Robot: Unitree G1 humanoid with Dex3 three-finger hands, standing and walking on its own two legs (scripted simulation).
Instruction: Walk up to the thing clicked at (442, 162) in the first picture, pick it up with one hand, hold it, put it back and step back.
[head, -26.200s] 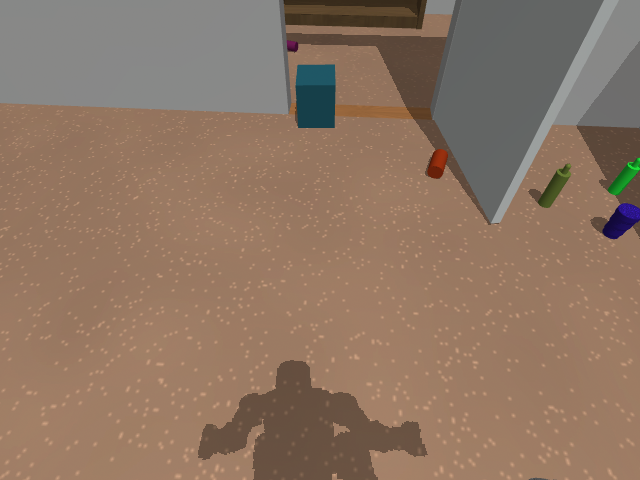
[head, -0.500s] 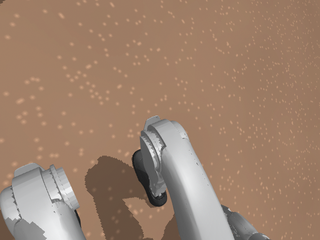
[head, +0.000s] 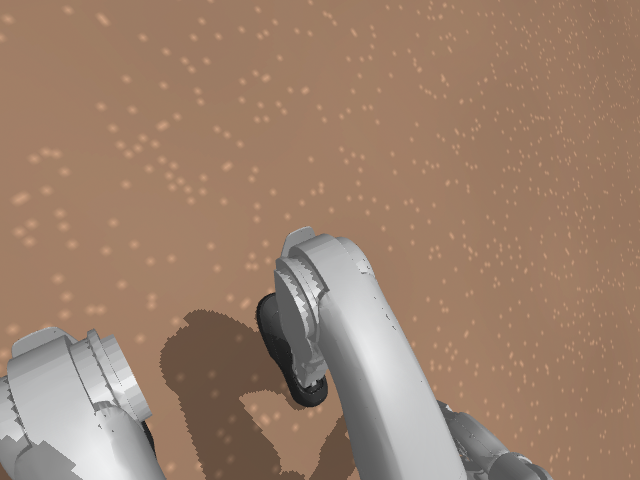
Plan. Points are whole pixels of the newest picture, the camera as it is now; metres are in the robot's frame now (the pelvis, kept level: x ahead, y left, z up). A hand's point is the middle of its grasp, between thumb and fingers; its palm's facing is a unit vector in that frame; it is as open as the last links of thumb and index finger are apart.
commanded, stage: rest palm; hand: left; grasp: from above
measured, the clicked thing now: out of the picture +0.50 +0.33 -0.27
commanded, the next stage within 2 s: close in 0.10 s
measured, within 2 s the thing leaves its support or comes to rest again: neither
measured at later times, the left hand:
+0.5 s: hand out of the picture +0.48 +0.33 -0.23, palm faces -0.41 -0.14 -0.90, open 13.0 cm
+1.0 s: hand out of the picture +0.48 +0.33 -0.23, palm faces -0.43 -0.14 -0.89, open 11.6 cm
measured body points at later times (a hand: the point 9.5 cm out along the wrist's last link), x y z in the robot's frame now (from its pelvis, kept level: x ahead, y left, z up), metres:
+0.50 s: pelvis +0.00 +0.00 +0.00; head +0.27 +0.14 +0.33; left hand +0.50 +0.34 -0.18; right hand +0.04 -0.24 -0.04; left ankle +0.06 +0.12 -0.27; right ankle +0.13 -0.14 -0.27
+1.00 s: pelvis +0.00 +0.00 +0.00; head +0.27 +0.14 +0.33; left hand +0.49 +0.34 -0.18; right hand +0.04 -0.25 -0.04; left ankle +0.06 +0.12 -0.27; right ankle +0.13 -0.14 -0.27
